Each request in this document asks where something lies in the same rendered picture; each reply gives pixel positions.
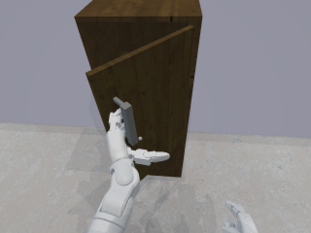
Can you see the handle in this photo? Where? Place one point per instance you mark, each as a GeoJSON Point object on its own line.
{"type": "Point", "coordinates": [128, 121]}

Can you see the left robot hand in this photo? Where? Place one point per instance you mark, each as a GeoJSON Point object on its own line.
{"type": "Point", "coordinates": [118, 149]}

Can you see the right robot hand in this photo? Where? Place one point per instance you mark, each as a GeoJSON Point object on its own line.
{"type": "Point", "coordinates": [244, 223]}

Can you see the cupboard door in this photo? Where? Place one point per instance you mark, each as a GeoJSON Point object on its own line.
{"type": "Point", "coordinates": [154, 80]}

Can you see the robot left forearm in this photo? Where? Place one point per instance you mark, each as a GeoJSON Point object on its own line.
{"type": "Point", "coordinates": [116, 206]}

